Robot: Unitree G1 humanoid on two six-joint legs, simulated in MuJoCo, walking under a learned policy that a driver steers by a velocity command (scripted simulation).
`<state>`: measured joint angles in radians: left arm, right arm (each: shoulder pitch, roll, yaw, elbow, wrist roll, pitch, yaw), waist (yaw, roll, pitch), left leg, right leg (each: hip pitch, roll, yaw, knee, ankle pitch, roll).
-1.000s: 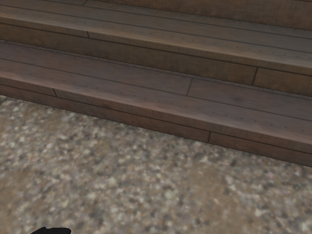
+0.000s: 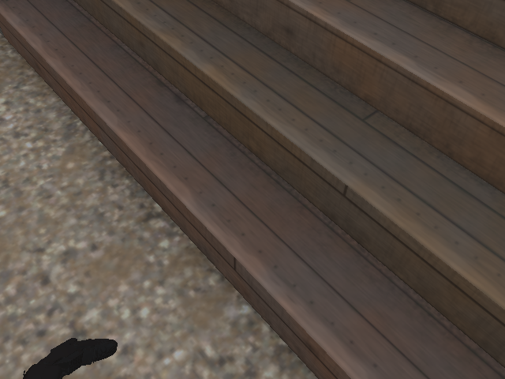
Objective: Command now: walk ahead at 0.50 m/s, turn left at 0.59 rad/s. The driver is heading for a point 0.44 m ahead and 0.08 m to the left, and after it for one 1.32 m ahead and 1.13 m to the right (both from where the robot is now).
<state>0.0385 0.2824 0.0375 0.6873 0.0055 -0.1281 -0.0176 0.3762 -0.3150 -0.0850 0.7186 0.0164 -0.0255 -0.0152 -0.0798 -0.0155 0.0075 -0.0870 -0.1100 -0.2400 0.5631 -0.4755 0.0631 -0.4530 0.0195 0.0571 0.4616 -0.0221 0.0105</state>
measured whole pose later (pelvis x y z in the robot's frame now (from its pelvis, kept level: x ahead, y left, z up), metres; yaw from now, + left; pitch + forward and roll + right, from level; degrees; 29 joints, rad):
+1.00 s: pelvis +0.35 +0.09 +0.01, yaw +6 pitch +1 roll +2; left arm 0.17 0.29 0.06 0.77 -0.01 0.04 -0.01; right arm 0.10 -0.29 -0.07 0.76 0.00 0.02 -0.03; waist 0.00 -0.01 0.05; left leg -0.20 0.02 0.24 0.45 -0.26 0.03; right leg -0.34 -0.07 -0.05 0.65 -0.29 0.04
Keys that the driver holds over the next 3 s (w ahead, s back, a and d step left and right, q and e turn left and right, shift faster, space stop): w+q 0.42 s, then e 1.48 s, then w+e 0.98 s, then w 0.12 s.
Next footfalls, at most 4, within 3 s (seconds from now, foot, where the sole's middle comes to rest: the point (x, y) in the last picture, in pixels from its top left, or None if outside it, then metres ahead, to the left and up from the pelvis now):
0.50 left None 0.37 0.21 -0.76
1.02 right None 0.41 -0.01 -0.76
1.46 left None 0.44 0.24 -0.76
1.88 right None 0.33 0.02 -0.76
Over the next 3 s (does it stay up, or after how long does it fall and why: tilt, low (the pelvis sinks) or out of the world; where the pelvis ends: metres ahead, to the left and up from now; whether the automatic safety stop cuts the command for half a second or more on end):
stays up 0.50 -0.21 0.13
